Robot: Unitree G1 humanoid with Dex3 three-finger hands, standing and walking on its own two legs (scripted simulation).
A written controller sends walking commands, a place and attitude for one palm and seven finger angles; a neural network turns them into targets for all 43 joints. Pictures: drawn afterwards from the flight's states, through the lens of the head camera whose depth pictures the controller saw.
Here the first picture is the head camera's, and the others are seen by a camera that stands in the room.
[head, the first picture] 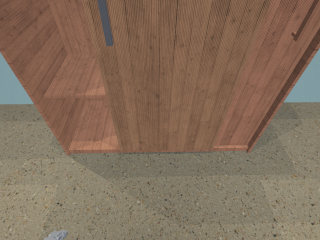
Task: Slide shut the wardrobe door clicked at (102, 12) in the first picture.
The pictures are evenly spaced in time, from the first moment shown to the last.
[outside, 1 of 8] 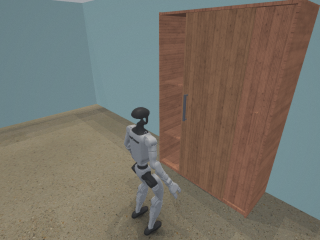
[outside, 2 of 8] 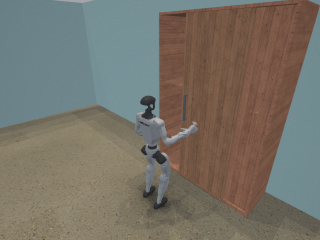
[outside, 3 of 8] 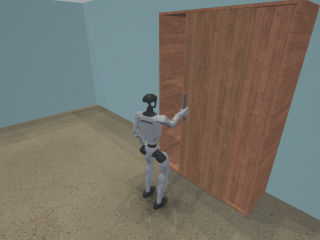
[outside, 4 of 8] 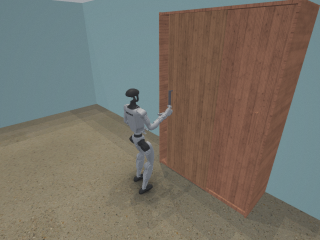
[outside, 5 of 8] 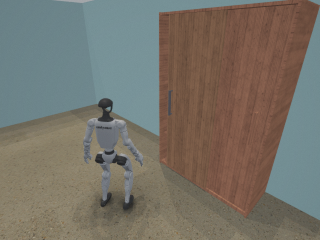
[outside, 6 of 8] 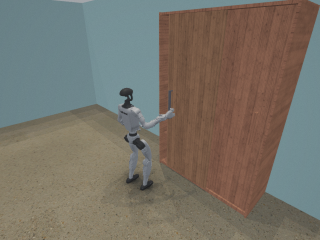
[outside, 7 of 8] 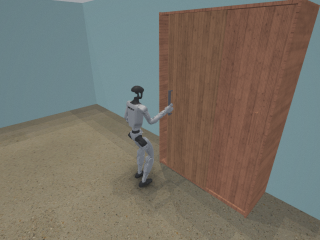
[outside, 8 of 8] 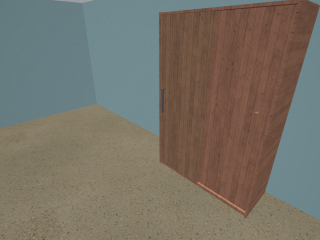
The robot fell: yes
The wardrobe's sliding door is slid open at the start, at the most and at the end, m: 0.37 0.37 0.01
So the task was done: no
